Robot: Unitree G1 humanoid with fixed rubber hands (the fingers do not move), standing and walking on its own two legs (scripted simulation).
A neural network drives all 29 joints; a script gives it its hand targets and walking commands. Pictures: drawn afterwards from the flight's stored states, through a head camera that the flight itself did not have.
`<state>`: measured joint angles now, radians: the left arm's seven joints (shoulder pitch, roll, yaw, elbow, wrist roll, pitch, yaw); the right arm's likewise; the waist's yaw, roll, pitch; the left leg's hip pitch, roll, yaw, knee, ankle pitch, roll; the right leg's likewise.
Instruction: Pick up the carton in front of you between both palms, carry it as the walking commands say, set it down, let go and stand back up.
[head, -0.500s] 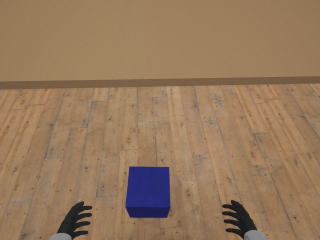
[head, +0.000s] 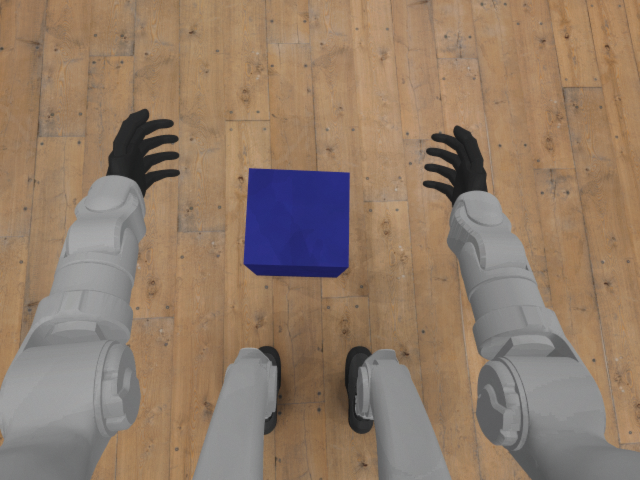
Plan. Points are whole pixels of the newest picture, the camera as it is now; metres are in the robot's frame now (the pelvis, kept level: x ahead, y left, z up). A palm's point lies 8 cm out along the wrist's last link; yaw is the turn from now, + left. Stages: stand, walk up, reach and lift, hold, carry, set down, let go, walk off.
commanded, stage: reach and lift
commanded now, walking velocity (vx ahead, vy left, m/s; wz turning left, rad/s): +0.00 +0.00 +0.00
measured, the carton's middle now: (298, 229) +0.50 +0.04 -0.53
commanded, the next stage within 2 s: none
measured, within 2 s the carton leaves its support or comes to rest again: leaves its support in 1.90 s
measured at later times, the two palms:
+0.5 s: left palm (180, 185) +0.50 +0.22 -0.24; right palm (418, 194) +0.50 -0.16 -0.24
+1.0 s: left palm (213, 218) +0.50 +0.22 -0.44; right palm (387, 224) +0.50 -0.16 -0.44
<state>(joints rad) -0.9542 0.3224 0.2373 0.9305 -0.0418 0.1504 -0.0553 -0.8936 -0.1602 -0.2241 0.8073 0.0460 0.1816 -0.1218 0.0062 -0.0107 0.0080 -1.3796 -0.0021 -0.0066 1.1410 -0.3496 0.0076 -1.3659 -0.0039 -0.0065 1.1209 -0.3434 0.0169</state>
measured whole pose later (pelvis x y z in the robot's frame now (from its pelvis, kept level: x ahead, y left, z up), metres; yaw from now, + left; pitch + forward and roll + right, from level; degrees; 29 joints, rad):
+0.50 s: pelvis +0.01 +0.00 -0.09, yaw -1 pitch +53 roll -2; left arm -1.13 0.28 0.34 1.00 0.04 0.05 -0.01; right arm -1.07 -0.16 -0.34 0.91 -0.04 0.06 -0.10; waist 0.02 -0.01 -0.13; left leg -1.94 0.00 -0.01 1.47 -0.46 0.02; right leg -1.92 0.00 0.01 1.45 -0.45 0.03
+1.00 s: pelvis -0.05 +0.00 -0.27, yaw -2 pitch +39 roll -2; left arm -1.49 0.45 0.08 1.23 -0.22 0.06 0.05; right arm -1.44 -0.29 -0.12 1.12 0.21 0.08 -0.17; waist 0.02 -0.03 0.32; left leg -2.28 0.00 -0.02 2.12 -0.52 0.01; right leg -2.26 0.02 -0.01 2.09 -0.52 0.03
